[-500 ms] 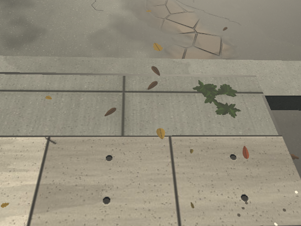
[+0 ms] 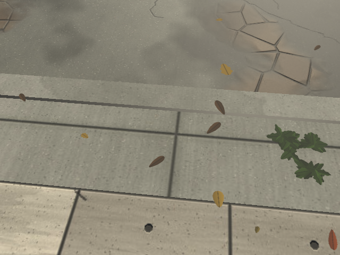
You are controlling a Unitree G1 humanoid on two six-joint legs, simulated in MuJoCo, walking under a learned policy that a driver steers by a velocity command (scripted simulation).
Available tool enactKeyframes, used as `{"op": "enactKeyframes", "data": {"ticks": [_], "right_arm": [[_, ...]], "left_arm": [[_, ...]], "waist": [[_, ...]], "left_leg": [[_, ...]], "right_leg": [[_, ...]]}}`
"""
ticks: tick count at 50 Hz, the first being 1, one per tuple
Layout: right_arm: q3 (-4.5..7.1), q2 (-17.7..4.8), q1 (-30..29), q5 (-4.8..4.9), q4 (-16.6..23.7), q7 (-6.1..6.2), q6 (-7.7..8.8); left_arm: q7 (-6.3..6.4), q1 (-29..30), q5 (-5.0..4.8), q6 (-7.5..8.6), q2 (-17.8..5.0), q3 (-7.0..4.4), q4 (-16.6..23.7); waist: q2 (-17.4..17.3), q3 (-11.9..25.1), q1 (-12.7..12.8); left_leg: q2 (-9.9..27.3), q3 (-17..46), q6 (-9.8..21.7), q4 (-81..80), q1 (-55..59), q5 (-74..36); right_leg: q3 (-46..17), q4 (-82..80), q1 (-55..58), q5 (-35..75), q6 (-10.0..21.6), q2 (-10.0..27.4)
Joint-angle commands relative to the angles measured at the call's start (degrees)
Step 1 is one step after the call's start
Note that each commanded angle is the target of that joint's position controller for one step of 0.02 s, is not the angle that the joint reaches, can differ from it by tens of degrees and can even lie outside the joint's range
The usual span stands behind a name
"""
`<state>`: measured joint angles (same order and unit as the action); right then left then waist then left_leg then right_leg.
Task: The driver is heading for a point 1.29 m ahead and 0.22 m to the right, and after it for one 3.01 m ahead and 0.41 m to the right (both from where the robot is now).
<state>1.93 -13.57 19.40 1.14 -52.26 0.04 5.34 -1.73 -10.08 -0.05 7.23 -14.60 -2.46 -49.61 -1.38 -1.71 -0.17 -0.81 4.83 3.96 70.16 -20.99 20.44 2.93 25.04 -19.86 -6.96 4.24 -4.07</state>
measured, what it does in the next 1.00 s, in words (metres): walks ahead, turning right: left foot, then right foot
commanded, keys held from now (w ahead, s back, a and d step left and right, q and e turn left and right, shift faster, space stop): w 0.30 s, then w+e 0.70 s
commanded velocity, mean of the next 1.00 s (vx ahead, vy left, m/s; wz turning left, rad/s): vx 0.50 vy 0.00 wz -0.26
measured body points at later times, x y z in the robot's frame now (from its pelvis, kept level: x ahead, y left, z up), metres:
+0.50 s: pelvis +0.28 +0.07 +0.00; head +0.31 +0.08 +0.45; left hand +0.30 +0.34 -0.15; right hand +0.44 -0.19 -0.09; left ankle +0.35 +0.16 -0.73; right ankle +0.14 -0.07 -0.64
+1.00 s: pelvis +0.53 -0.01 -0.02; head +0.57 -0.02 +0.43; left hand +0.80 +0.16 -0.11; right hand +0.45 -0.28 -0.16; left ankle +0.37 +0.17 -0.69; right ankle +0.60 -0.11 -0.74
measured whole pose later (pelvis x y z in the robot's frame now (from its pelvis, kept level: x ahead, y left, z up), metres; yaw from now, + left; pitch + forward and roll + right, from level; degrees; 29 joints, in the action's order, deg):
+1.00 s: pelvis +0.53 -0.01 -0.02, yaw -20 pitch +2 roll +1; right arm 3.8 -15.4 18.6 0.2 -52.6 1.3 3.1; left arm -3.0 -3.8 -1.4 2.4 -14.5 -4.1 -40.3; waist 0.6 -3.0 -1.8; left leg 5.9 -12.2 -1.6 46.4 -2.8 27.7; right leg 4.5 37.7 -29.5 -10.2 7.1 -1.3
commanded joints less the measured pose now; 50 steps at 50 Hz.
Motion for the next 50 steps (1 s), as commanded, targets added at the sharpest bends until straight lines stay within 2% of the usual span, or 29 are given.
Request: {"op": "enactKeyframes", "data": {"ticks": [1, 3, 5, 7, 10, 14, 16, 17, 18, 19, 20, 21, 22, 23, 24, 25, 27, 29, 33, 37, 40, 42, 43, 45, 46, 47, 48, 49, 50], "right_arm": [[1.49, -4.6, 0.9, -0.23, 4.3, 0.35, 0.62], [1.23, -3.2, 0.5, -0.43, 4.8, 0.56, -0.08], [1.08, -3.3, -4.4, -1.09, 6.8, 0.79, -0.25], [0.81, -3.0, -9.1, -1.22, 8.3, 0.69, -0.06], [0.37, -2.4, -15.3, -0.83, 9.9, 0.19, 0.4], [0.3, -3.3, -21.5, 0.01, 12.4, -0.95, 0.74], [0.64, -4.5, -22.3, 0.0, 13.5, -1.61, 1.2], [1.03, -5.4, -20.7, -0.06, 13.4, -1.77, 1.48], [1.76, -6.7, -16.7, -0.21, 12.5, -1.73, 1.74], [3.22, -9.4, -7.8, -0.34, 9.9, -1.33, 1.9], [4.64, -14.2, 3.8, -1.21, 7.9, -0.65, 1.92], [5.53, -18.3, 7.6, -1.76, 6.5, -0.88, 1.28], [4.07, -12.0, 7.7, -1.62, 6.8, -0.91, 1.27], [3.15, -9.3, 3.0, -1.25, 7.5, -0.8, 1.5], [2.54, -7.8, -1.9, -1.19, 8.1, -0.9, 1.62], [2.13, -6.0, -5.1, -1.26, 8.1, -1.12, 1.74], [1.98, -4.7, -7.1, -1.82, 7.3, -1.27, 2.26], [2.39, -5.6, -6.8, -1.94, 6.1, -1.04, 2.69], [3.02, -7.1, -4.7, -2.25, 4.2, 0.14, 2.31], [3.36, -8.9, -3.2, -1.88, 3.3, 0.96, 1.57], [3.65, -9.7, 0.1, -1.4, 2.0, 1.22, 0.56], [3.87, -10.2, 1.3, -0.95, 1.4, 1.22, -0.32], [4.0, -10.6, 1.2, -0.72, 1.4, 1.24, -0.73], [4.39, -12.3, -0.4, -0.38, 2.0, 1.51, -1.37], [4.64, -13.2, -1.1, -0.19, 2.3, 1.75, -1.75], [4.8, -13.9, -2.2, -0.05, 2.6, 1.91, -2.18], [4.57, -13.7, -3.1, 0.17, 3.2, 1.98, -2.2], [3.0, -8.6, -1.4, -2.05, 4.9, 1.67, -1.39], [1.29, -3.9, 1.8, -1.28, 8.1, 0.71, 1.06]], "left_arm": [[-0.31, -2.0, 0.61, 0.54, -3.6, -0.36, 1.5], [-0.15, -3.9, 0.13, 0.65, -4.7, -0.53, 0.3], [0.42, -5.6, 0.02, 0.41, -6.8, -1.02, -0.5], [0.98, -7.4, -0.29, -0.15, -7.5, -1.17, -1.0], [1.31, -10.3, -0.91, -0.71, -8.3, -1.2, -2.0], [1.34, -14.1, -1.34, -1.6, -8.7, -1.23, -3.9], [1.56, -14.3, -1.38, -2.26, -9.1, -1.45, -4.3], [1.68, -13.8, -1.39, -2.62, -9.5, -1.6, -4.2], [1.76, -12.4, -1.35, -2.94, -10.1, -1.68, -3.9], [1.74, -11.6, -0.93, -3.12, -9.1, -1.23, -3.3], [1.7, -10.7, 0.2, -2.93, -6.4, -0.08, -1.3], [1.43, -19.0, -0.64, -1.83, 1.6, 2.05, -1.2], [1.46, -17.5, -2.17, -1.03, -5.0, 0.54, -2.3], [1.59, -12.3, -3.14, -0.82, -8.5, -0.68, -0.7], [1.99, -9.4, -2.72, -1.06, -8.0, -0.82, -0.1], [2.25, -8.0, -1.88, -1.58, -7.3, -1.17, 0.1], [2.06, -10.0, -1.92, -3.2, -4.8, -1.39, -0.2], [1.93, -9.7, -1.99, -4.34, -3.3, -1.52, 0.4], [1.66, -4.6, -1.45, -4.85, -3.0, -1.91, 3.1], [0.27, 2.8, -1.01, -4.48, -2.0, -1.44, 5.9], [-0.83, 8.6, -1.06, -4.36, -1.3, -0.98, 8.8], [-1.59, 11.2, -1.23, -4.36, -1.3, -0.89, 10.8], [-1.95, 11.8, -1.32, -4.37, -1.4, -0.96, 11.6], [-2.34, 10.1, -1.41, -4.58, -2.8, -1.69, 12.5], [-2.3, 6.8, -1.48, -4.76, -4.1, -2.44, 12.3], [-2.12, 0.3, -1.7, -4.85, -6.4, -3.74, 11.0], [-1.25, -9.3, -1.63, -4.98, -10.1, -5.82, 8.5], [0.17, -14.7, -1.52, -5.5, -15.8, -7.23, 7.1], [-0.18, -12.6, -1.06, -4.5, -18.6, -7.09, 9.1]], "waist": [[3.2, 3.7, -1.0], [4.2, 2.1, -1.3], [3.7, 0.5, -0.4], [3.4, 0.1, 1.0], [3.9, -0.6, 3.1], [4.8, -2.1, 5.0], [5.1, -2.3, 4.2], [5.5, -1.5, 2.7], [5.8, 0.5, -0.1], [4.9, 5.9, -4.2], [-0.5, 15.2, -8.5], [-16.6, 23.0, -5.1], [-11.6, 22.0, -6.8], [-8.0, 13.6, -6.0], [-4.1, 9.5, -4.0], [-3.1, 6.0, -2.5], [-4.7, 4.0, 0.1], [-3.5, 2.3, 1.1], [-1.8, 0.0, 0.5], [-0.9, -2.1, -1.9], [-0.3, -4.0, -4.1], [-0.6, -4.6, -4.6], [-0.9, -4.5, -4.3], [-3.1, -1.8, -1.9], [-4.5, 0.7, 0.3], [-4.9, 4.4, 4.2], [-3.1, 9.3, 9.2], [8.7, 13.4, 8.3], [16.1, 22.2, 3.2]], "left_leg": [[7.5, 1.6, -0.3, -0.8, -12.5, -5.0], [8.5, 0.0, -1.4, -5.0, -13.5, -5.9], [9.3, -1.1, -2.8, -11.3, -16.8, -10.5], [9.1, -1.9, -3.4, -19.4, -17.8, -17.0], [6.8, -4.0, -3.5, -31.0, -14.4, -24.9], [5.4, -4.1, -2.7, -37.5, -14.5, -23.8], [4.9, -3.7, -1.2, -40.0, -13.5, -19.6], [4.2, -3.8, -0.6, -41.2, -10.5, -17.6], [2.7, -4.9, 0.2, -42.7, -4.2, -16.3], [2.1, -5.3, 1.7, -43.3, 8.1, -16.4], [12.3, 4.9, 5.4, -41.8, 25.8, -16.9], [25.5, 29.6, 13.3, -47.4, 44.8, -7.8], [25.1, 34.8, 12.3, -51.6, 42.2, -1.4], [23.5, 25.6, 9.4, -52.5, 34.6, -3.5], [21.2, 18.3, 8.0, -54.2, 26.7, -8.5], [18.8, 12.8, 7.0, -56.5, 20.5, -11.8], [16.1, 5.4, 6.1, -60.1, 14.2, -15.8], [15.6, 0.2, 6.4, -61.6, 12.4, -21.4], [15.6, -6.2, 6.5, -62.8, 14.4, -25.3], [15.4, -11.7, 5.2, -63.4, 16.8, -25.2], [17.0, -13.8, 5.0, -61.9, 22.5, -27.0], [18.0, -15.0, 4.6, -59.7, 26.2, -30.0], [18.4, -15.8, 4.2, -58.1, 27.4, -33.5], [18.2, -17.7, 3.0, -51.9, 28.0, -51.2], [18.1, -18.3, 2.4, -46.4, 27.9, -60.8], [17.1, -19.0, 1.6, -37.1, 26.2, -65.9], [14.6, -19.8, -0.6, -23.7, 18.8, -59.8], [9.9, -19.0, -3.1, -4.4, 0.7, -19.3], [-1.9, -6.7, -5.2, 12.2, -19.3, 14.5]], "right_leg": [[-20.3, -16.0, 11.6, 2.7, 10.4, 16.2], [-16.2, -17.8, 8.9, 6.3, 11.0, 15.5], [-13.8, -19.0, 8.3, 8.5, 11.3, 15.5], [-11.5, -19.2, 9.4, 9.5, 10.1, 14.6], [-7.9, -18.4, 10.1, 9.6, 7.9, 12.8], [-9.3, -15.8, 16.3, 7.3, 7.4, 15.9], [-10.9, -13.1, 19.5, 8.7, 6.5, 17.9], [-11.7, -11.1, 20.1, 11.1, 6.0, 18.3], [-11.3, -6.7, 19.6, 17.6, 5.2, 17.4], [-9.3, 3.0, 16.7, 22.9, 3.7, 14.2], [-6.2, 20.9, 5.6, 11.8, 1.4, 9.9], [-3.7, 40.5, -16.6, -21.6, -1.9, 0.8], [-11.4, 48.6, -22.2, -25.3, -1.5, 2.9], [-11.2, 50.0, -25.0, -20.1, -0.9, 5.5], [-9.8, 48.2, -22.9, -14.8, -1.3, 8.3], [-9.7, 45.2, -20.9, -11.3, -1.6, 9.8], [-9.6, 42.7, -15.7, -7.4, -1.9, 11.5], [-9.5, 41.7, -16.7, -4.8, -2.2, 11.7], [-10.6, 33.6, -22.4, 4.0, -3.0, 11.3], [-6.4, 21.8, -21.9, 11.4, -2.6, 10.7], [-3.7, 16.6, -24.2, 10.1, -1.5, 10.5], [-1.7, 14.5, -25.0, 6.5, -0.7, 9.9], [-0.5, 13.7, -24.1, 4.0, 0.0, 9.2], [3.1, 12.9, -17.2, -1.4, 2.0, 5.9], [4.7, 13.3, -11.8, -4.3, 3.2, 3.6], [5.6, 11.6, -3.0, -4.9, 4.9, 1.1], [3.7, 6.6, 12.4, -0.7, 7.3, -0.4], [-15.1, 6.3, 29.1, 3.2, 11.1, 11.9], [-49.9, -4.4, 43.6, -8.4, 23.2, 24.0]]}}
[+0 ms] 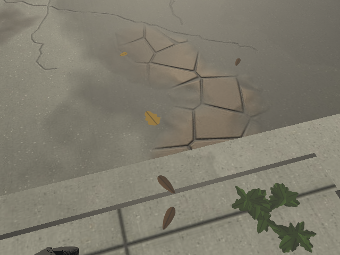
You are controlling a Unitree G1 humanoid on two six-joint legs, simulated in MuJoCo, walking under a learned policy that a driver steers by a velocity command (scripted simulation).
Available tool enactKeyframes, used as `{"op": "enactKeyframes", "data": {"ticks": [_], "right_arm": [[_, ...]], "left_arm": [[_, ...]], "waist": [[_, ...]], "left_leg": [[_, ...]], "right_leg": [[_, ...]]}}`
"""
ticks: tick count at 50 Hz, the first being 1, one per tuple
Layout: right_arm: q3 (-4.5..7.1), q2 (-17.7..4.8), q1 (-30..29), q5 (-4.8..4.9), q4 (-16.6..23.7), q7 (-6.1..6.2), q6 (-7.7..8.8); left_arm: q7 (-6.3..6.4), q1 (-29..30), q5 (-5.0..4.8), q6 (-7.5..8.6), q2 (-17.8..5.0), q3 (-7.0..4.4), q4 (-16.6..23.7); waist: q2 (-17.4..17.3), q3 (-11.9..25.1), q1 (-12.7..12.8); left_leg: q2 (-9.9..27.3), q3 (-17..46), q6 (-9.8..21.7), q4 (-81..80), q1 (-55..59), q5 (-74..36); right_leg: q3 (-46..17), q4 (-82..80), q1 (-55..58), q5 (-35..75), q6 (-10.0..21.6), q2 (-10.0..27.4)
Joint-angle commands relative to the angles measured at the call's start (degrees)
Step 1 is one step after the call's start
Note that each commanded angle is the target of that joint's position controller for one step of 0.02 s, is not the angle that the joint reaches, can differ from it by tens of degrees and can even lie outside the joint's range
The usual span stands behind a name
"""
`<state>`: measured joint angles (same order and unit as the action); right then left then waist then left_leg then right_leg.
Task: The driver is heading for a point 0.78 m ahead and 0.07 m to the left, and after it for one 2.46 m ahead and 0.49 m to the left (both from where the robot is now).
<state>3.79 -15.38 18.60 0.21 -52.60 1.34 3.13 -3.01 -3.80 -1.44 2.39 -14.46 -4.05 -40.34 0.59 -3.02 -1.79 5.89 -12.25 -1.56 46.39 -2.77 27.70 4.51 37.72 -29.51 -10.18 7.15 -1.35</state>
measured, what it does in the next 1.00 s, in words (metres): walks ahead: left foot, then right foot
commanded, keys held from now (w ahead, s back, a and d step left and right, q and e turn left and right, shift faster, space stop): w+e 0.02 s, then w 0.20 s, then w+q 0.50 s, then w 0.16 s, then no key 0.12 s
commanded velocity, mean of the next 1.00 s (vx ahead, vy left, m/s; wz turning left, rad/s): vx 0.49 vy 0.00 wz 0.12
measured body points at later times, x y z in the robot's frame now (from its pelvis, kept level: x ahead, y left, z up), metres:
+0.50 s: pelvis +0.30 +0.02 +0.01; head +0.32 +0.02 +0.46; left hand +0.26 +0.27 -0.13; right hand +0.47 -0.21 -0.10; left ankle +0.49 +0.13 -0.69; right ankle +0.10 -0.07 -0.71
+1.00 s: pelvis +0.61 +0.06 +0.01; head +0.63 +0.06 +0.46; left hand +0.77 +0.31 -0.08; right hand +0.66 -0.18 -0.12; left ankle +0.50 +0.12 -0.71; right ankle +0.75 -0.03 -0.69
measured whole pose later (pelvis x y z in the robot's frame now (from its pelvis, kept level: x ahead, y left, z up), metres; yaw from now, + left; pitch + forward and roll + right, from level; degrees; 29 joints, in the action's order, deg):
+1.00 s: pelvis +0.61 +0.06 +0.01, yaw +11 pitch +1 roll +1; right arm 1.1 -13.8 23.6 -4.4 -50.1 -4.8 7.3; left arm -2.2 -5.1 4.5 6.8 -13.6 1.5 -43.0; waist 1.1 -0.3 -3.9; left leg -8.8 6.7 5.6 32.2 -6.7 23.2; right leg -0.3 41.4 -32.5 1.9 0.3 1.5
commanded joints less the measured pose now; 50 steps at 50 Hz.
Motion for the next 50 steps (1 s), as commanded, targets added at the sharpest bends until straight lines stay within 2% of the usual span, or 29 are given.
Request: {"op": "enactKeyframes", "data": {"ticks": [1, 2, 3, 4, 5, 10, 11, 12, 14, 20, 23, 25, 27, 28, 29, 30, 31, 32, 33, 34, 35, 36, 39, 41, 45, 46, 48, 49, 50], "right_arm": [[0.59, -7.4, -5.7, 1.83, 9.6, -1.38, 5.39], [0.63, -7.6, -7.6, 2.95, 10.3, -1.65, 6.05], [0.6, -7.1, -6.9, 1.94, 9.1, -1.15, 5.93], [1.14, -7.6, -6.0, 0.74, 8.2, -0.84, 5.28], [1.33, -7.4, -4.7, 0.49, 7.8, -0.99, 4.34], [0.71, -4.5, -9.2, -0.64, 9.8, -0.68, 2.41], [-2.48, 0.5, -5.9, -7.21, 8.5, -3.24, 1.82], [-2.12, -0.4, -7.0, -7.06, 8.0, -4.17, 1.09], [-2.21, -2.5, -12.5, -5.38, 9.4, -4.83, 0.4], [-3.61, -2.2, -20.4, -3.74, 12.4, -5.51, 0.3], [-3.35, -3.0, -20.9, -3.48, 13.1, -5.3, -0.16], [-2.53, -4.9, -19.4, -2.87, 13.1, -4.74, -0.12], [-0.69, -8.8, -9.6, -1.68, 10.5, -3.8, 1.04], [-0.39, -10.2, 0.3, -1.69, 7.3, -3.5, 1.67], [0.27, -10.7, 14.1, -1.23, 4.8, -3.31, 1.66], [-0.27, -9.2, 22.9, -3.63, 0.4, -3.29, 1.98], [0.79, -11.4, 17.4, -4.02, 0.2, -3.29, 3.53], [0.47, -9.4, 9.4, -3.43, 1.6, -3.17, 4.2], [-1.11, -5.2, 5.1, -3.01, 1.9, -3.2, 4.52], [-1.98, -2.5, 0.6, -2.6, 3.0, -3.21, 4.73], [-2.52, -1.8, -3.2, -2.43, 4.6, -3.4, 4.8], [-2.44, -2.3, -5.5, -2.34, 5.9, -3.65, 5.21], [-1.26, -5.7, -3.1, -3.47, 6.1, -4.61, 6.21], [-1.0, -5.6, 2.1, -3.88, 4.2, -5.51, 6.27], [-0.44, -6.8, 7.9, -4.27, 3.3, -7.35, 4.67], [-0.46, -7.0, 7.0, -5.26, 3.5, -7.14, 4.72], [-0.4, -7.8, -0.1, -4.8, 7.7, -5.68, 5.32], [-0.15, -9.0, -4.6, -4.57, 9.4, -5.27, 5.42], [0.16, -10.9, -12.1, -4.02, 12.3, -5.35, 5.73]], "left_arm": [[0.73, -20.1, 0.65, 0.88, -13.3, -4.05, -0.4], [0.73, -17.5, 0.64, 1.38, -10.3, -3.18, -0.7], [0.7, -12.8, 0.32, 1.67, -8.0, -2.41, 0.1], [0.87, -9.2, 0.59, 1.8, -5.8, -1.72, 0.8], [1.08, -8.1, 1.21, 1.9, -4.9, -1.32, 1.3], [2.53, -12.3, 0.99, 2.54, -7.7, -1.79, -1.2], [0.06, -19.4, 7.21, 5.18, -5.3, -0.59, -4.5], [-1.13, -20.8, 7.24, 5.8, -4.9, -0.91, -5.1], [-1.95, -20.3, 6.32, 6.05, -5.8, -0.62, -5.1], [-1.04, -25.1, 6.75, 4.78, -6.5, 0.73, -9.6], [-0.67, -23.2, 6.79, 4.37, -6.9, 1.17, -10.7], [-0.53, -22.2, 6.67, 4.33, -9.3, 0.65, -11.0], [-0.7, -23.2, 7.21, 4.07, -10.6, 0.44, -10.9], [-0.43, -30.7, 8.97, 4.13, -5.9, 2.11, -11.2], [-1.43, -36.0, 9.92, 4.72, -3.5, 4.09, -10.0], [-2.72, -22.4, 6.9, 4.34, -6.5, 2.45, -7.8], [-1.93, -14.3, 5.1, 4.5, -6.4, 2.16, -4.6], [-0.08, -12.2, 5.98, 4.59, -8.0, 2.02, -4.5], [1.44, -12.9, 7.72, 4.5, -6.2, 2.71, -4.0], [2.14, -13.8, 8.05, 4.04, -3.7, 3.57, -4.3], [2.6, -14.8, 8.06, 3.37, -2.0, 4.03, -4.1], [2.72, -15.0, 7.5, 2.71, -2.4, 4.04, -3.7], [2.82, -12.4, 6.04, 1.95, -3.8, 4.21, -3.7], [2.23, -6.5, 5.88, 1.59, -1.8, 5.12, -2.3], [0.31, 2.2, 6.13, 1.6, -3.0, 4.9, 0.6], [0.03, 0.3, 6.28, 2.25, -3.8, 4.63, 0.2], [0.64, -6.3, 6.25, 4.62, -7.7, 2.93, -1.4], [1.24, -15.1, 5.63, 5.4, -9.2, 2.02, -4.1], [2.15, -29.4, 5.06, 6.01, -10.5, 1.14, -8.4]], "waist": [[5.2, 21.4, 9.1], [3.9, 14.1, 7.5], [-1.5, 9.7, 4.3], [-1.2, 7.6, 2.4], [0.0, 7.1, 1.0], [1.2, 3.8, 1.7], [6.9, 4.1, 2.5], [4.4, 1.7, 3.6], [3.3, 0.7, 4.6], [3.4, -1.8, 6.1], [4.0, -2.5, 4.2], [4.5, -0.3, 2.2], [2.9, 5.4, -2.3], [-2.2, 15.6, -1.4], [-9.6, 28.6, -6.5], [-6.6, 23.4, -11.9], [-4.6, 8.8, -9.6], [-2.6, 2.7, -6.7], [-2.5, 3.7, -3.1], [-2.3, 2.8, 0.2], [-2.1, 2.8, 2.8], [-2.3, 2.3, 3.8], [-1.5, 0.8, 1.6], [-1.8, 0.3, -0.5], [-3.4, 1.1, -2.5], [-3.8, 2.0, -1.0], [-2.5, 5.1, 3.4], [-1.7, 5.6, 8.0], [1.5, 6.7, 15.5]], "left_leg": [[-5.5, 18.3, 1.9, 37.5, -43.9, 3.5], [-2.9, 17.3, 3.4, 33.7, -45.4, -2.0], [0.1, 16.8, 3.4, 28.6, -41.5, -6.5], [2.0, 16.5, 2.9, 24.2, -37.4, -9.0], [3.1, 16.7, 2.5, 22.4, -33.6, -10.5], [2.8, 14.4, -0.7, 10.2, -35.9, -20.6], [2.0, 14.3, -1.0, 9.8, -36.9, -26.3], [1.9, 14.1, -0.8, 7.4, -39.8, -29.1], [1.4, 13.5, -0.2, 1.8, -41.5, -33.5], [-2.1, 12.1, 4.0, -12.2, -42.7, -37.6], [-4.3, 11.3, 6.3, -14.6, -36.0, -34.5], [-7.4, 8.6, 7.8, -14.9, -28.2, -29.8], [-12.2, 5.8, 10.1, -14.5, -9.1, -29.2], [-8.1, 13.0, 15.9, -6.8, 14.7, -38.3], [6.1, 40.2, 29.4, -13.7, 40.1, -26.9], [8.8, 51.5, 26.2, -25.4, 37.0, -20.1], [8.2, 47.6, 20.2, -28.7, 23.5, -9.7], [6.6, 44.3, 19.7, -30.6, 10.5, -8.5], [5.2, 40.3, 20.2, -32.0, 2.1, -13.3], [4.2, 37.4, 19.8, -34.4, -5.8, -16.1], [3.1, 36.2, 19.6, -36.4, -12.1, -15.2], [2.0, 34.7, 19.4, -37.7, -15.0, -12.8], [-0.1, 28.6, 18.5, -37.6, -19.1, -19.2], [-1.4, 25.8, 17.4, -35.4, -18.8, -27.3], [-1.7, 25.6, 17.2, -30.0, -18.2, -35.3], [0.6, 27.6, 16.9, -25.7, -14.9, -41.6], [-2.1, 24.6, 12.4, -18.8, -17.0, -54.3], [-3.8, 23.1, 9.4, -12.4, -23.2, -62.9], [-6.0, 23.5, 5.8, 0.1, -31.8, -66.8]], "right_leg": [[-48.9, -21.7, 51.9, -5.4, 16.6, 20.4], [-38.9, -21.4, 44.8, -1.0, 13.9, 18.7], [-31.2, -21.4, 35.2, 5.2, 11.4, 16.0], [-25.9, -22.0, 28.3, 10.6, 10.0, 13.8], [-23.4, -23.4, 24.0, 13.1, 9.4, 12.5], [-15.6, -26.8, 19.3, 23.2, 8.9, 10.2], [-13.5, -25.3, 20.9, 17.0, 9.2, 9.5], [-13.5, -25.7, 21.4, 14.0, 8.9, 10.0], [-13.7, -26.3, 22.4, 11.8, 8.9, 11.3], [-9.9, -28.3, 34.7, 18.0, 7.7, 15.1], [-6.2, -29.3, 36.2, 23.6, 5.0, 15.9], [-2.8, -25.6, 38.1, 40.8, 2.8, 15.2], [2.3, -10.1, 32.9, 56.5, -1.0, 11.5], [2.1, 5.4, 18.8, 44.1, -4.2, 8.3], [-1.7, 25.5, -3.2, 12.3, -9.7, -0.5], [-8.0, 38.7, -12.2, -19.9, -8.3, -5.2], [-12.8, 41.3, -18.7, -17.6, -5.5, -0.4], [-13.8, 37.7, -16.5, -13.7, -4.7, 3.4], [-13.7, 33.9, -10.5, -11.8, -3.7, 5.3], [-12.9, 30.9, -5.3, -10.0, -3.7, 7.2], [-12.5, 29.0, -1.3, -10.7, -4.4, 7.8], [-11.6, 26.4, -1.0, -11.5, -5.5, 7.6], [-7.6, 17.3, -3.1, 0.7, -9.1, 8.1], [-5.7, 8.4, -2.6, 10.4, -9.7, 7.8], [-2.7, 1.7, 3.4, 16.4, -8.6, 3.6], [-6.0, 6.7, 2.1, 20.3, -8.3, 4.6], [-2.2, 9.4, 11.6, 13.5, -7.7, 0.7], [-0.5, 8.5, 23.3, 12.8, -7.1, -1.4], [-1.2, 5.5, 36.3, 15.3, -5.2, -1.4]]}}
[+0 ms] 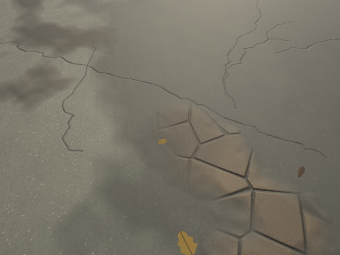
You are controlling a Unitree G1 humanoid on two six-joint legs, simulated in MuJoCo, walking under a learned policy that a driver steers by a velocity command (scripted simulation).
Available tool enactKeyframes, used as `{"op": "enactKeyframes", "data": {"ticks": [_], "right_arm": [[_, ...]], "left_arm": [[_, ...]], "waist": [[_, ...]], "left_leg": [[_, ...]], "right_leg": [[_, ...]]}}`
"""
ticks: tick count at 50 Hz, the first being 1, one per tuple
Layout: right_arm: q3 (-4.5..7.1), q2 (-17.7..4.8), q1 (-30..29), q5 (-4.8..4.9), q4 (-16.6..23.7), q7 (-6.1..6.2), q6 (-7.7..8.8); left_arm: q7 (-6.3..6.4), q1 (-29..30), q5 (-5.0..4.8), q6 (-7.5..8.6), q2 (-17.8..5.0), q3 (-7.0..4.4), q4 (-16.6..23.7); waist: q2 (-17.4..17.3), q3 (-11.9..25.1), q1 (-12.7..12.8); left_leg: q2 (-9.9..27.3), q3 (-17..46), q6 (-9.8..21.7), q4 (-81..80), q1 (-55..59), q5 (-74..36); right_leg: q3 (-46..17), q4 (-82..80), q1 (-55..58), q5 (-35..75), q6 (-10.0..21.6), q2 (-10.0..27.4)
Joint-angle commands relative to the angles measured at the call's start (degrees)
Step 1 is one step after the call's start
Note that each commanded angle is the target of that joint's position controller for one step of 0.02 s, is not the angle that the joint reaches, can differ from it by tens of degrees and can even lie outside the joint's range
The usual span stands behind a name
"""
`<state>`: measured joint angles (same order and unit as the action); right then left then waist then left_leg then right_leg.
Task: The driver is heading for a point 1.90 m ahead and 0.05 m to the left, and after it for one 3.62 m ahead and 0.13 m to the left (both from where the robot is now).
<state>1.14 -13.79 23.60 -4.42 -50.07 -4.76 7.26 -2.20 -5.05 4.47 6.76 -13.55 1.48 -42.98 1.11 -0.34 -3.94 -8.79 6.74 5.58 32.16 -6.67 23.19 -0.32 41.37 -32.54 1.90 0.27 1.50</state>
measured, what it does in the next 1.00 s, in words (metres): walks ahead: left foot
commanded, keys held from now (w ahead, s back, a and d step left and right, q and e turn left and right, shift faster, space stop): no key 1.00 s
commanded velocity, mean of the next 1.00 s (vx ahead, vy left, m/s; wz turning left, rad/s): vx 0.07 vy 0.00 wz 0.04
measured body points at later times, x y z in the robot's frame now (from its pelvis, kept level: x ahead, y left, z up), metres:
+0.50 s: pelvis +0.11 +0.01 +0.00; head +0.14 +0.01 +0.45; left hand +0.26 +0.28 -0.10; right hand +0.26 -0.23 -0.10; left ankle +0.11 +0.12 -0.73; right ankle +0.11 -0.12 -0.73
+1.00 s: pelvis +0.13 +0.00 +0.01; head +0.16 +0.01 +0.46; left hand +0.23 +0.27 -0.10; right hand +0.27 -0.24 -0.09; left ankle +0.11 +0.12 -0.73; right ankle +0.11 -0.12 -0.73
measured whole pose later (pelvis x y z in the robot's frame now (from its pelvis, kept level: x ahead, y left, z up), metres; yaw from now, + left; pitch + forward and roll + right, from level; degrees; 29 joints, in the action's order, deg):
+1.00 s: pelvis +0.13 +0.00 +0.01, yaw +2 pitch +0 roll +1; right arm 0.8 -15.5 12.2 0.0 -40.2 -4.9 2.3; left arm -3.7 -12.7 0.3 0.0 -15.7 -3.4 -42.7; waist 1.0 -3.7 1.8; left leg 0.2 -2.0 -0.2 24.8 -10.2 14.6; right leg 2.5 26.5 -10.5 -16.0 -0.7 2.3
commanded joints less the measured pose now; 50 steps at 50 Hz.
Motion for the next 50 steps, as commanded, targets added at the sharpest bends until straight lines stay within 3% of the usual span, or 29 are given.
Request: {"op": "enactKeyframes", "data": {"ticks": [1, 2, 3, 4, 5, 6, 7, 8, 9, 10, 11, 12, 13, 14, 15, 16, 17, 18, 20, 23, 27, 38, 50], "right_arm": [[0.7, -4.8, -8.8, 3.05, 8.6, -0.44, 2.67], [-0.18, -0.9, 5.1, 1.89, 5.3, -0.61, 2.43], [1.31, -4.9, 1.2, 2.61, 6.6, 0.64, 0.92], [1.46, -6.8, -3.3, 1.97, 9.0, 2.25, -0.45], [1.22, -7.4, -4.2, -0.12, 8.8, 3.42, -1.8], [0.01, -4.4, -4.6, -1.41, 8.2, 3.95, -2.33], [-0.78, -1.6, -0.8, -1.68, 6.4, 3.0, -2.94], [-0.95, -0.9, 2.4, -0.85, 5.4, 2.05, -3.25], [-1.83, 1.1, 3.0, -0.01, 5.3, 0.01, -3.67], [-1.71, 0.5, 3.8, 1.21, 4.6, -1.79, -3.75], [-0.84, -2.2, 4.4, 2.44, 4.5, -2.88, -3.33], [0.27, -5.5, 2.9, 3.2, 5.2, -2.85, -2.5], [0.97, -6.9, 7.9, 1.97, 3.8, -2.6, -1.18], [2.03, -11.4, 1.9, 3.33, 7.2, -1.9, 0.27], [2.54, -16.4, -12.3, 4.88, 11.7, -2.2, 0.5], [1.75, -12.5, -16.6, 4.64, 12.2, -2.31, -0.31], [1.17, -10.5, -16.0, 5.11, 11.9, -1.78, -0.56], [0.83, -9.3, -15.4, 5.41, 11.7, -1.5, -1.03], [0.62, -8.2, -14.9, 5.46, 11.8, -1.33, -1.52], [0.85, -8.4, -11.4, 4.91, 11.2, -0.91, -1.84], [1.02, -8.6, -11.5, 5.13, 12.1, -0.97, -2.35], [1.47, -9.4, -12.8, 4.68, 13.9, -0.43, -3.31], [1.48, -8.4, -10.5, 4.44, 13.2, 0.12, -4.48]], "left_arm": [[1.78, -30.9, -4.08, 1.8, -15.0, -4.8, -4.8], [0.48, -28.6, -1.59, 1.04, -11.9, -3.45, -3.4], [0.1, -24.0, -0.09, 1.17, -13.2, -4.64, -3.0], [-0.36, -15.0, -1.44, 1.14, -11.3, -4.58, -1.7], [-0.2, -6.6, -2.95, 0.77, -4.1, -2.36, 0.6], [0.23, -2.4, -3.32, 0.63, -0.5, -1.07, 1.7], [0.37, -1.6, -3.59, 0.1, -2.6, -1.67, 1.3], [0.26, 0.3, -3.11, 0.33, -5.7, -2.73, 1.2], [0.13, 2.6, -2.53, 0.17, -7.1, -3.05, 1.2], [-0.42, 4.2, -2.69, -0.05, -8.7, -3.39, 1.4], [-1.4, 4.4, -2.96, -0.4, -9.4, -3.37, 1.2], [-2.45, 2.1, -3.47, -0.69, -9.8, -3.38, 0.5], [-2.64, 1.3, -1.79, -0.9, -10.4, -3.51, 0.8], [-2.36, -1.9, -4.04, -0.96, -6.9, -2.96, 1.1], [-1.26, -14.5, -4.97, -1.57, -8.3, -4.12, 0.0], [-0.25, -11.5, -4.63, -2.37, -11.6, -5.16, -0.3], [-0.06, -8.6, -4.15, -3.11, -10.9, -5.23, 1.4], [0.05, -8.4, -3.78, -3.51, -8.8, -4.98, 2.1], [-0.6, -7.3, -4.61, -3.66, -8.2, -4.91, 2.7], [-1.2, -5.6, -4.73, -3.86, -8.4, -5.34, 4.3], [-1.29, -5.5, -4.61, -4.57, -9.3, -6.01, 5.2], [-1.28, -6.0, -4.21, -5.39, -9.8, -6.72, 5.2], [-1.45, -8.2, -4.16, -6.2, -8.8, -6.62, 3.6]], "waist": [[11.2, 15.2, 15.3], [10.5, 25.3, 8.2], [2.3, 13.4, 7.8], [4.2, 6.2, 5.4], [-0.6, 6.7, 3.2], [-0.3, 4.1, 1.0], [0.1, 4.4, -1.1], [0.9, 3.6, -2.9], [-1.3, 2.9, -3.5], [-1.3, 2.5, -3.4], [-0.7, 3.0, -3.3], [0.0, 3.2, -2.4], [1.4, 5.1, -2.9], [-4.7, 5.9, -0.5], [-10.2, 8.0, 9.9], [-6.3, 6.2, 9.3], [-3.7, 6.4, 8.4], [-3.9, 6.3, 8.4], [-2.6, 3.8, 7.3], [-2.0, 5.3, 5.9], [-1.8, 5.2, 5.5], [-1.1, 3.3, 5.3], [-0.6, 1.5, 5.6]], "left_leg": [[2.9, 1.9, -6.6, 38.2, -28.6, -29.9], [1.2, 0.5, -10.0, 50.8, -35.1, 18.7], [4.3, 2.3, -8.8, 55.6, -36.3, 16.4], [8.3, 0.6, -9.4, 55.1, -41.6, 15.8], [12.4, 1.7, -9.7, 46.7, -35.9, 14.3], [15.1, 1.2, -11.1, 37.9, -28.0, 12.2], [14.8, -1.4, -13.1, 36.3, -17.4, 8.5], [14.1, -5.1, -13.9, 31.6, -11.1, 3.4], [13.8, -7.8, -14.8, 25.1, -5.3, -2.4], [11.9, -10.8, -15.2, 19.8, -1.9, -7.1], [10.6, -12.1, -14.7, 14.2, 0.2, -11.4], [10.3, -11.2, -12.9, 9.2, 0.4, -16.5], [10.7, -8.9, -10.7, 14.6, 4.9, -26.5], [13.4, -5.6, -5.7, 2.4, -0.3, -40.1], [18.5, 1.7, 2.9, -4.5, -8.4, -38.4], [17.3, 0.9, 2.3, -4.6, -13.0, -27.8], [15.8, -0.7, -0.2, -5.0, -13.1, -21.6], [14.4, -1.0, -1.8, -4.9, -12.5, -17.7], [13.0, -2.6, -3.6, -4.5, -10.2, -17.2], [11.8, -5.0, -4.2, -3.9, -5.6, -24.7], [11.2, -6.2, -5.2, -4.2, -2.4, -29.5], [9.9, -7.7, -5.9, -7.3, 0.3, -25.7], [9.2, -8.6, -6.3, -10.7, 0.3, -21.8]], "right_leg": [[-13.1, -9.3, 50.1, 39.0, 17.9, 12.6], [-30.8, -11.4, 56.9, 55.6, 31.0, 26.2], [-29.7, -14.2, 43.8, 50.8, 27.8, 24.7], [-27.0, -16.9, 33.2, 31.1, 24.8, 23.7], [-23.5, -20.7, 24.4, 18.6, 21.0, 20.7], [-17.1, -22.9, 15.3, 17.0, 17.8, 16.7], [-10.6, -22.5, 6.6, 16.7, 15.0, 11.5], [-4.9, -23.1, -0.2, 14.2, 13.0, 7.1], [0.9, -20.9, -5.5, 6.1, 9.6, 2.5], [2.6, -18.2, -7.1, 3.6, 8.6, 0.9], [2.0, -14.7, -5.6, 3.9, 8.0, 1.3], [-0.7, -12.2, -1.8, 6.8, 7.7, 3.2], [-2.0, -7.6, -2.3, 12.9, 7.2, 5.0], [-0.9, -5.5, 4.6, 10.2, 4.1, 3.1], [3.6, -6.2, 13.1, -8.4, 0.4, -0.8], [5.5, -6.5, 17.7, -13.2, -0.8, -1.1], [4.6, -6.7, 18.3, -11.6, -0.3, -0.8], [3.9, -7.9, 19.5, -8.7, 0.2, 0.2], [3.2, -11.2, 18.2, -7.4, 0.2, 0.5], [3.3, -12.0, 19.4, -1.6, 0.4, 0.7], [3.5, -12.9, 19.2, -0.1, -0.7, 0.9], [3.6, -15.9, 19.5, -1.8, -0.9, 1.0], [3.7, -18.7, 21.8, -2.6, -0.8, 0.8]]}}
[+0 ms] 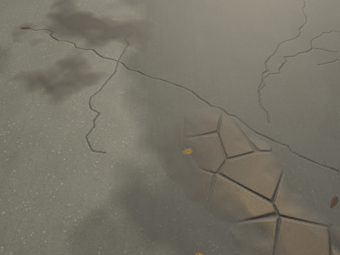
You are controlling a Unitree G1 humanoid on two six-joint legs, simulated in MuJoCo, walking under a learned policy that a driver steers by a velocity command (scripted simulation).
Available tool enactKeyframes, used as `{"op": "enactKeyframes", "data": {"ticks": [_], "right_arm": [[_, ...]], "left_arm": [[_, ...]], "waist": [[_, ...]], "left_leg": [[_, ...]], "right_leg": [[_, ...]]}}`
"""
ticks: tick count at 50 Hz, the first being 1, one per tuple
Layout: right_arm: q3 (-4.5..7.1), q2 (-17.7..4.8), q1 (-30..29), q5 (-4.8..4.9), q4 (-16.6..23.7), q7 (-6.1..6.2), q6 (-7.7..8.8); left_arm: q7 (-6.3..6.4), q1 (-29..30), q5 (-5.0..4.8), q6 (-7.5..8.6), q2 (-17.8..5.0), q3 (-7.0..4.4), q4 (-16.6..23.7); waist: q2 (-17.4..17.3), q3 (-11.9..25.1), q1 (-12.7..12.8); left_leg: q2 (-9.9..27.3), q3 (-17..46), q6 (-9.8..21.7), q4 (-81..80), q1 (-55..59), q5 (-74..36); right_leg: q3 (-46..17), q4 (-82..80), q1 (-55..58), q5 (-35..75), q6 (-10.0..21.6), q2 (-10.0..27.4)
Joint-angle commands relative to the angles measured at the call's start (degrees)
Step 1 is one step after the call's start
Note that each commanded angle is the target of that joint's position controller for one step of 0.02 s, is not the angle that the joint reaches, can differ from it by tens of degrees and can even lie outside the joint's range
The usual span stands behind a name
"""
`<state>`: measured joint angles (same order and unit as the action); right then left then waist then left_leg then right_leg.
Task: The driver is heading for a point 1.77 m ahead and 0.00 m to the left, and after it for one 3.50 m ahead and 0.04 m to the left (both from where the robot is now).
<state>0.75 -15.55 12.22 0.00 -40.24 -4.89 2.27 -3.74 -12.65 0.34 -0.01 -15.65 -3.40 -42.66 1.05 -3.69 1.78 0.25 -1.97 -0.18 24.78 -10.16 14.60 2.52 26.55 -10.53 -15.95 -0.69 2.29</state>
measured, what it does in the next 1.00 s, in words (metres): stands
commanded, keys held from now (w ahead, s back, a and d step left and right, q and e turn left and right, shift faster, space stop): no key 1.00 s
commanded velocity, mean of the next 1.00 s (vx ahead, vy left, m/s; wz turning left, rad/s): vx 0.00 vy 0.00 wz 0.00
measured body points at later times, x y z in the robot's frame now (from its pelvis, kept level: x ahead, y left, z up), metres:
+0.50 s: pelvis +0.00 +0.00 +0.01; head +0.03 +0.00 +0.45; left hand +0.07 +0.25 -0.13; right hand +0.08 -0.25 -0.13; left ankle -0.02 +0.12 -0.74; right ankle -0.02 -0.12 -0.74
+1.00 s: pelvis +0.01 +0.00 +0.01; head +0.03 +0.00 +0.46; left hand +0.00 +0.22 -0.14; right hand +0.01 -0.23 -0.14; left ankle -0.02 +0.12 -0.74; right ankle -0.02 -0.12 -0.74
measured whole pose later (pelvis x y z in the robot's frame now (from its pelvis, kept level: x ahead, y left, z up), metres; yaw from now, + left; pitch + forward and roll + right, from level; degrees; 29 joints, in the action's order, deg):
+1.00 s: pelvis +0.01 +0.00 +0.01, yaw -1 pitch -1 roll +0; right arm 1.2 -9.5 19.6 -0.7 -55.1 -4.0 -2.7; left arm -3.7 -19.9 0.8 -3.8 -9.9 -2.2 -55.3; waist 0.5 -2.7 0.9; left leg 0.9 -2.5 -0.7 13.9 -3.6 9.7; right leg 2.5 15.7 -4.3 -10.8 -0.3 1.2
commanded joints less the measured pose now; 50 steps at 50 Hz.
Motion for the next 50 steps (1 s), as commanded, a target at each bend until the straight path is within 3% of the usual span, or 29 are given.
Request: {"op": "enactKeyframes", "data": {"ticks": [1, 23, 50], "right_arm": [[1.86, -6.5, 1.1, 0.01, 3.3, 0.29, 0.41], [1.73, -3.1, 6.5, -0.29, -2.5, 0.97, -2.43], [1.3, 1.6, 12.0, -0.66, -14.5, 1.0, -4.88]], "left_arm": [[0.07, -0.8, -0.02, 0.5, -6.6, -1.72, 3.1], [-0.1, -4.4, 0.12, -1.16, -3.7, -1.25, -1.9], [0.06, -12.8, 0.44, -3.67, 1.1, 0.37, -12.5]], "waist": [[-0.5, 4.7, -0.1], [-0.6, 2.1, -0.3], [-0.8, -0.2, -1.0]], "left_leg": [[0.1, 0.0, -0.6, -3.5, 3.8, -12.9], [-0.7, -1.1, -1.1, -8.4, 4.7, -12.0], [-1.5, -1.9, -1.3, -12.8, 6.4, -13.6]], "right_leg": [[0.9, -4.0, 0.0, 15.3, 0.1, -0.1], [1.3, -8.2, 3.1, 16.6, -0.1, -1.3], [1.8, -12.9, 4.5, 18.1, -0.3, -2.7]]}}
Velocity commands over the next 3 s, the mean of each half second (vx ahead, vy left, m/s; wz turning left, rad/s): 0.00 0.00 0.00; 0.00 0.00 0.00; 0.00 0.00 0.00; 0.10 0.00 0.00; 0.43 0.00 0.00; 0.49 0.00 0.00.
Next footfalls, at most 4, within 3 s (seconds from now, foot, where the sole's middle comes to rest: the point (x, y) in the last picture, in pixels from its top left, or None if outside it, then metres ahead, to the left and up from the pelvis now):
2.48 left None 0.45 0.06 -0.94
2.94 right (222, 229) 0.63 -0.19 -0.94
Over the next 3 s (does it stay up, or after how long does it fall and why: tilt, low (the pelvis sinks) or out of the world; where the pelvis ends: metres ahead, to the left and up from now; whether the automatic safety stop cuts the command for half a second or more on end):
stays up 0.52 -0.08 -0.17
